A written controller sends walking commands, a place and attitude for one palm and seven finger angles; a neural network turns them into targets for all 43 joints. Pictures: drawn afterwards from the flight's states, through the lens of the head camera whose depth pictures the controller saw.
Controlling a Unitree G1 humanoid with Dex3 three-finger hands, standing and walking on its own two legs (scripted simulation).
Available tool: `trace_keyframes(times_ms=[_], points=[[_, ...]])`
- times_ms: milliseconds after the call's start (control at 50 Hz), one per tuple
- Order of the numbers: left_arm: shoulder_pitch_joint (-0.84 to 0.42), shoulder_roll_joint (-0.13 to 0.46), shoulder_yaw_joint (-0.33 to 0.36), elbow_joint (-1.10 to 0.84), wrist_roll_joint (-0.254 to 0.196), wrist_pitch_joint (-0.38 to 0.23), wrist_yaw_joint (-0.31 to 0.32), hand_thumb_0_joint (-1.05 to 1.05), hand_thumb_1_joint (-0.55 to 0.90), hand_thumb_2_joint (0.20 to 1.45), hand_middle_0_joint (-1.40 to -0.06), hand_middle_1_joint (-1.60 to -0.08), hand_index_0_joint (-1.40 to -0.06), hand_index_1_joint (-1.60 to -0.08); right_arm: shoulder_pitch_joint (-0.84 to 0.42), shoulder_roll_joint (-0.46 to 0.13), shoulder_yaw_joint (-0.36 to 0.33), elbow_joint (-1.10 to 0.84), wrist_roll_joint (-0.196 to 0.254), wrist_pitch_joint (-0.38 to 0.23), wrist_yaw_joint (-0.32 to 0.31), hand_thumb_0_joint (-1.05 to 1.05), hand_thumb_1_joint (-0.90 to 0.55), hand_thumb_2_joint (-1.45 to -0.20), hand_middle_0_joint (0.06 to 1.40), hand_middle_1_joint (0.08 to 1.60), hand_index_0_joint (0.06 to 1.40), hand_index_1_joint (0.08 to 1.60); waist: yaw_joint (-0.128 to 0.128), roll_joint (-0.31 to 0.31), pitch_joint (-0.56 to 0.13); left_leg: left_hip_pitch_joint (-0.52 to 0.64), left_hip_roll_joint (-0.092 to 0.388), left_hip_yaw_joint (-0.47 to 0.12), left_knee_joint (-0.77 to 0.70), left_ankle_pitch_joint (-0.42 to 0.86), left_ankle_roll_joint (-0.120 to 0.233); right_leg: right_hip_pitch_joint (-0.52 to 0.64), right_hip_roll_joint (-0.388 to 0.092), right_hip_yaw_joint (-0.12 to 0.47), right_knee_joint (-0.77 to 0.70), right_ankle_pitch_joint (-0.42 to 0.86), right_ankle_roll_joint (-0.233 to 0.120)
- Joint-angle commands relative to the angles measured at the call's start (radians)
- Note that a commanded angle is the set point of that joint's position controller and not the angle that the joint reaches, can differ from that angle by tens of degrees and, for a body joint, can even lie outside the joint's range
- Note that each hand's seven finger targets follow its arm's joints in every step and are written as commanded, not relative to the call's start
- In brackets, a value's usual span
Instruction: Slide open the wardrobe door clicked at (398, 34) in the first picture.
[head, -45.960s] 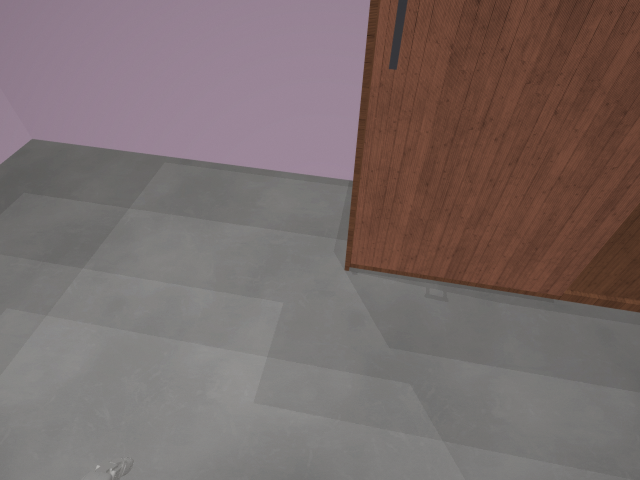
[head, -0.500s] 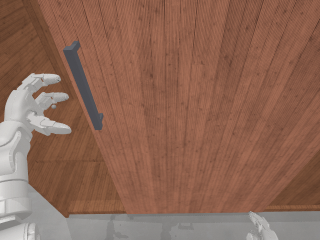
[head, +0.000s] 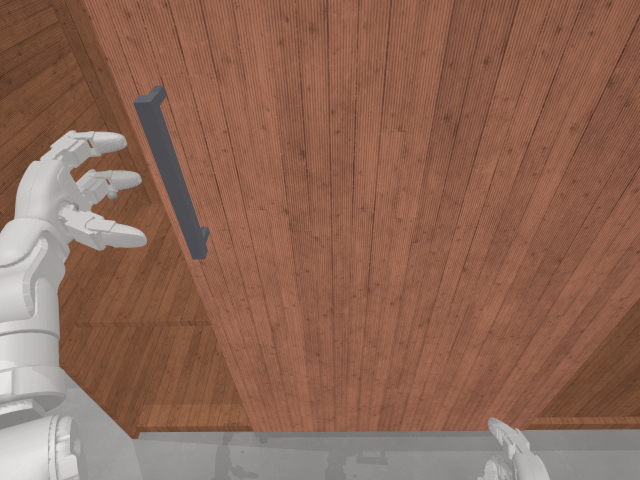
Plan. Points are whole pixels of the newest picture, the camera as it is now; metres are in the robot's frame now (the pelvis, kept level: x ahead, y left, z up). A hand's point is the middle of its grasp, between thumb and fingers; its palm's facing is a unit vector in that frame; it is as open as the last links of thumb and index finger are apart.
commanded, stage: move the hooked fingers beside the handle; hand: left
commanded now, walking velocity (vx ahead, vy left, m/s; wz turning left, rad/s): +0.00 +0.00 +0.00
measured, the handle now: (181, 181) +0.42 +0.20 +0.20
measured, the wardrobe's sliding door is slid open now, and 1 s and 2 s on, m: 0.37 0.37 0.37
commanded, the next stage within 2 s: none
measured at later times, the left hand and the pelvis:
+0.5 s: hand (117, 214) +0.36 +0.26 +0.20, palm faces +0.10 -0.99 -0.04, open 14.0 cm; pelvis +0.00 +0.00 +0.00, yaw +0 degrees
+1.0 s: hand (102, 199) +0.36 +0.27 +0.22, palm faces +0.14 -0.99 -0.05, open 13.9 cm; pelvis +0.01 +0.00 +0.00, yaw +0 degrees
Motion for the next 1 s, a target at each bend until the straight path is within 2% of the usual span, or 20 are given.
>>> trace_keyframes(times_ms=[0, 20, 40, 80, 120, 140, 220, 280, 340, 360, 460, 520, 620, 680, 780, 820, 840, 880, 920, 980], points=[[-0.294, 0.192, -0.01, -0.159, -0.024, -0.007, -0.048, 0.0, -0.5, 0.3, -0.3, -1.2, -0.3, -1.2, -0.109, -0.141, -0.058, -0.173, 0.007, -0.038, -0.011, 0.0, -0.9, -0.9, 0.2, 0.3, 0.2, 0.3, -0.001, -0.024, -0.134, 0.164, -0.04, 0.002, -0.025, 0.164, 0.07, -0.116, 0.02, -0.028, -0.083, 0.33, -0.007], [-0.292, 0.192, -0.003, -0.193, -0.032, -0.023, -0.049, 0.0, -0.5, 0.3, -0.3, -1.2, -0.3, -1.2, -0.111, -0.14, -0.058, -0.178, 0.005, -0.041, -0.011, 0.0, -0.9, -0.9, 0.2, 0.3, 0.2, 0.3, 0.001, -0.062, -0.147, 0.167, -0.041, -0.001, -0.019, 0.174, 0.075, -0.107, 0.023, -0.03, -0.084, 0.343, -0.007], [-0.331, 0.233, 0.028, -0.265, -0.038, -0.049, -0.045, 0.0, -0.5, 0.3, -0.3, -1.2, -0.3, -1.2, -0.113, -0.141, -0.063, -0.179, 0.003, -0.043, -0.012, 0.0, -0.9, -0.9, 0.2, 0.3, 0.2, 0.3, 0.001, -0.03, -0.202, 0.198, -0.042, 0.0, -0.016, 0.197, 0.075, -0.09, 0.023, -0.024, -0.079, 0.361, -0.009], [-0.392, 0.243, 0.048, -0.42, -0.051, -0.104, -0.031, 0.0, -0.5, 0.3, -0.3, -1.2, -0.3, -1.2, -0.121, -0.128, -0.058, -0.191, -0.003, -0.058, -0.012, 0.0, -0.9, -0.9, 0.2, 0.3, 0.2, 0.3, 0.001, 0.001, -0.281, 0.256, -0.046, -0.008, -0.008, 0.238, 0.075, -0.067, 0.026, -0.026, -0.066, 0.385, -0.014], [-0.408, 0.299, 0.099, -0.473, -0.05, -0.149, -0.005, 0.0, -0.5, 0.3, -0.3, -1.2, -0.3, -1.2, -0.123, -0.125, -0.05, -0.173, -0.009, -0.065, -0.016, 0.0, -0.9, -0.9, 0.2, 0.3, 0.2, 0.3, 0.008, 0.039, -0.291, 0.269, -0.042, -0.008, -0.012, 0.243, 0.073, -0.059, 0.03, -0.026, -0.067, 0.367, -0.016], [-0.434, 0.287, 0.1, -0.48, -0.051, -0.159, 0.006, 0.0, -0.5, 0.3, -0.3, -1.2, -0.3, -1.2, -0.116, -0.123, -0.052, -0.164, -0.012, -0.072, -0.018, 0.0, -0.9, -0.9, 0.2, 0.3, 0.2, 0.3, 0.0, 0.032, -0.292, 0.278, -0.043, -0.015, -0.016, 0.247, 0.074, -0.058, 0.031, -0.028, -0.067, 0.368, -0.016], [-0.346, 0.312, 0.129, -0.265, -0.024, -0.098, 0.02, 0.0, -0.5, 0.3, -0.3, -1.2, -0.3, -1.2, -0.101, -0.137, -0.053, -0.12, -0.008, -0.07, -0.021, 0.0, -0.9, -0.9, 0.2, 0.3, 0.2, 0.3, 0.014, 0.017, -0.173, 0.201, -0.043, 0.0, -0.028, 0.183, 0.071, -0.085, 0.025, -0.023, -0.086, 0.322, -0.01], [-0.313, 0.252, 0.051, -0.158, -0.011, -0.021, -0.002, 0.0, -0.5, 0.3, -0.3, -1.2, -0.3, -1.2, -0.101, -0.139, -0.051, -0.134, -0.001, -0.058, -0.02, 0.0, -0.9, -0.9, 0.2, 0.3, 0.2, 0.3, 0.005, 0.022, -0.105, 0.153, -0.046, 0.002, -0.036, 0.14, 0.068, -0.117, 0.018, -0.024, -0.09, 0.292, -0.007], [-0.293, 0.222, 0.016, -0.139, -0.022, -0.008, -0.033, 0.0, -0.5, 0.3, -0.3, -1.2, -0.3, -1.2, -0.094, -0.145, -0.059, -0.152, 0.003, -0.046, -0.016, 0.0, -0.9, -0.9, 0.2, 0.3, 0.2, 0.3, -0.003, -0.056, -0.13, 0.153, -0.045, 0.001, -0.025, 0.152, 0.074, -0.116, 0.021, -0.025, -0.09, 0.319, -0.003], [-0.314, 0.257, 0.046, -0.161, -0.029, -0.02, -0.038, 0.0, -0.5, 0.3, -0.3, -1.2, -0.3, -1.2, -0.096, -0.148, -0.063, -0.158, 0.002, -0.048, -0.017, 0.0, -0.9, -0.9, 0.2, 0.3, 0.2, 0.3, -0.002, -0.065, -0.162, 0.161, -0.044, 0.001, -0.018, 0.156, 0.074, -0.11, 0.022, -0.02, -0.087, 0.326, -0.002], [-0.443, 0.33, 0.113, -0.345, -0.042, -0.145, -0.032, 0.0, -0.5, 0.3, -0.3, -1.2, -0.3, -1.2, -0.102, -0.133, -0.057, -0.165, -0.008, -0.067, -0.02, 0.0, -0.9, -0.9, 0.2, 0.3, 0.2, 0.3, -0.001, 0.018, -0.286, 0.248, -0.046, -0.003, -0.003, 0.235, 0.076, -0.059, 0.027, -0.015, -0.066, 0.389, -0.011], [-0.434, 0.318, 0.102, -0.306, -0.031, -0.15, -0.023, 0.0, -0.5, 0.3, -0.3, -1.2, -0.3, -1.2, -0.097, -0.131, -0.051, -0.145, -0.007, -0.073, -0.02, 0.0, -0.9, -0.9, 0.2, 0.3, 0.2, 0.3, 0.0, 0.074, -0.25, 0.245, -0.045, 0.001, -0.004, 0.23, 0.073, -0.072, 0.026, -0.016, -0.072, 0.376, -0.014], [-0.32, 0.238, 0.032, -0.124, -0.02, -0.05, -0.034, 0.0, -0.5, 0.3, -0.3, -1.2, -0.3, -1.2, -0.086, -0.145, -0.057, -0.137, 0.002, -0.059, -0.018, 0.0, -0.9, -0.9, 0.2, 0.3, 0.2, 0.3, 0.0, -0.002, -0.135, 0.171, -0.041, -0.003, -0.022, 0.175, 0.07, -0.113, 0.024, -0.029, -0.085, 0.326, -0.011], [-0.324, 0.213, 0.01, -0.186, -0.028, -0.031, -0.035, 0.0, -0.5, 0.3, -0.3, -1.2, -0.3, -1.2, -0.095, -0.143, -0.061, -0.164, 0.003, -0.053, -0.012, 0.0, -0.9, -0.9, 0.2, 0.3, 0.2, 0.3, 0.001, -0.023, -0.18, 0.185, -0.042, -0.01, -0.02, 0.192, 0.07, -0.105, 0.023, -0.033, -0.073, 0.343, -0.01], [-0.384, 0.31, 0.119, -0.36, -0.038, -0.106, -0.001, 0.0, -0.5, 0.3, -0.3, -1.2, -0.3, -1.2, -0.104, -0.134, -0.06, -0.175, -0.01, -0.056, -0.011, 0.0, -0.9, -0.9, 0.2, 0.3, 0.2, 0.3, 0.012, -0.021, -0.295, 0.239, -0.042, -0.009, -0.008, 0.278, 0.073, -0.041, 0.027, -0.028, -0.053, 0.425, -0.012], [-0.355, 0.376, 0.18, -0.377, -0.031, -0.128, 0.016, 0.0, -0.5, 0.3, -0.3, -1.2, -0.3, -1.2, -0.103, -0.134, -0.057, -0.167, -0.013, -0.057, -0.011, 0.0, -0.9, -0.9, 0.2, 0.3, 0.2, 0.3, 0.027, -0.009, -0.293, 0.236, -0.039, -0.004, -0.006, 0.298, 0.074, -0.024, 0.029, -0.025, -0.054, 0.437, -0.012], [-0.382, 0.327, 0.138, -0.39, -0.025, -0.131, 0.015, 0.0, -0.5, 0.3, -0.3, -1.2, -0.3, -1.2, -0.106, -0.126, -0.054, -0.167, -0.014, -0.058, -0.011, 0.0, -0.9, -0.9, 0.2, 0.3, 0.2, 0.3, 0.015, 0.047, -0.287, 0.249, -0.042, 0.001, -0.008, 0.311, 0.073, -0.031, 0.026, -0.023, -0.051, 0.451, -0.013], [-0.332, 0.334, 0.155, -0.339, -0.021, -0.11, 0.01, 0.0, -0.5, 0.3, -0.3, -1.2, -0.3, -1.2, -0.101, -0.126, -0.053, -0.161, -0.012, -0.06, -0.009, 0.0, -0.9, -0.9, 0.2, 0.3, 0.2, 0.3, 0.019, 0.065, -0.257, 0.236, -0.041, 0.001, -0.01, 0.307, 0.069, -0.035, 0.025, -0.026, -0.052, 0.449, -0.015], [-0.261, 0.309, 0.137, -0.282, -0.02, -0.078, -0.012, 0.0, -0.5, 0.3, -0.3, -1.2, -0.3, -1.2, -0.098, -0.132, -0.057, -0.159, -0.008, -0.052, -0.008, 0.0, -0.9, -0.9, 0.2, 0.3, 0.2, 0.3, 0.024, 0.042, -0.224, 0.214, -0.039, 0.008, -0.009, 0.303, 0.071, -0.032, 0.027, -0.029, -0.058, 0.457, -0.016], [-0.237, 0.202, 0.029, -0.222, -0.039, -0.011, -0.054, 0.0, -0.5, 0.3, -0.3, -1.2, -0.3, -1.2, -0.104, -0.134, -0.057, -0.171, 0.004, -0.046, -0.011, 0.0, -0.9, -0.9, 0.2, 0.3, 0.2, 0.3, 0.0, 0.004, -0.142, 0.187, -0.041, 0.006, -0.016, 0.229, 0.07, -0.1, 0.027, -0.035, -0.073, 0.398, -0.008]])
